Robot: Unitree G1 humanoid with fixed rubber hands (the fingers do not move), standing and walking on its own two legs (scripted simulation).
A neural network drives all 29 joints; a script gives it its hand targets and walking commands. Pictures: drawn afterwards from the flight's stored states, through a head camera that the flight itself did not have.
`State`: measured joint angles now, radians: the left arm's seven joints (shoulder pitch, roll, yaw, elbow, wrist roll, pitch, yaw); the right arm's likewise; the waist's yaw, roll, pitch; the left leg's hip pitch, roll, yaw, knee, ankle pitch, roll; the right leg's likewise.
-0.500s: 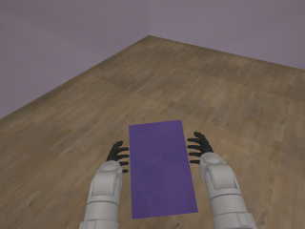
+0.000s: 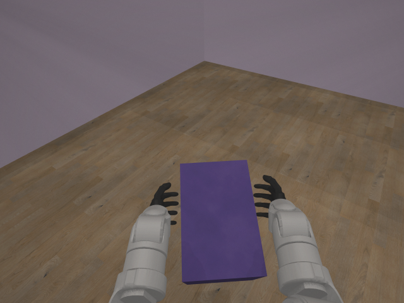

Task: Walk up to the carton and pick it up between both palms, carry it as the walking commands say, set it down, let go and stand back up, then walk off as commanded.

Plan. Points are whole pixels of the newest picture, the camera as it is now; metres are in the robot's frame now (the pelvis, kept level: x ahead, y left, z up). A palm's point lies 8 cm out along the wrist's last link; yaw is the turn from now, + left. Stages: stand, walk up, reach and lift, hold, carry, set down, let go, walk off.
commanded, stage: set down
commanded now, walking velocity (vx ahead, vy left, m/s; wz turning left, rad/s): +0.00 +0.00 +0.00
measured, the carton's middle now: (216, 222) +0.34 +0.00 -0.05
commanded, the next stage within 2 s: none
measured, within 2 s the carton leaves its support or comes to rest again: neither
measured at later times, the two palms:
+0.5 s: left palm (172, 229) +0.31 +0.11 -0.03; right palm (281, 226) +0.32 -0.15 -0.02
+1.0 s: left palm (171, 246) +0.32 +0.12 -0.13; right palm (264, 244) +0.33 -0.12 -0.13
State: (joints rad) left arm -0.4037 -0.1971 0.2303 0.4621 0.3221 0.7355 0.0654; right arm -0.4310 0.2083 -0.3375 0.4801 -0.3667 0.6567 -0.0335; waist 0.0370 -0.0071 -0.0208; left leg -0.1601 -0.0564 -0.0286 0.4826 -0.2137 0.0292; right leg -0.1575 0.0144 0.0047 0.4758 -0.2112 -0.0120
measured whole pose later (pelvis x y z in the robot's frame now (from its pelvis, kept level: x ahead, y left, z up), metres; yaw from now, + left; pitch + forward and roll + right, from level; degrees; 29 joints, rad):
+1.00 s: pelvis -0.04 -0.02 -0.06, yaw +0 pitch +23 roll +1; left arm -0.57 -0.18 0.41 0.67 0.29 0.13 0.11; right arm -0.57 0.25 -0.40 0.63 -0.34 0.11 -0.19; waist 0.02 -0.03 -0.02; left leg -1.01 -0.06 -0.01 0.90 -0.28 0.02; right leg -1.03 0.02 0.01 0.93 -0.29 -0.03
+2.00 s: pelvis -0.05 -0.01 -0.21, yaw +2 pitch +41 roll +2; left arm -0.86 -0.10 0.41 0.70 0.21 0.18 0.17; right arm -0.85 0.19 -0.42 0.63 -0.25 0.15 -0.24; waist -0.01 -0.03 -0.14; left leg -1.77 -0.08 0.01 1.52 -0.47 0.02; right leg -1.77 0.04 0.02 1.55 -0.48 -0.02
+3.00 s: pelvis -0.08 -0.01 -0.34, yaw +1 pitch +43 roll +0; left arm -1.26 0.06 0.41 0.79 0.20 0.25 0.13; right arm -1.22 0.06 -0.46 0.70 -0.19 0.21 -0.21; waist -0.03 -0.02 0.14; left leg -2.18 -0.09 0.02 1.94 -0.50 0.02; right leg -2.17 0.05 0.00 1.95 -0.52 0.01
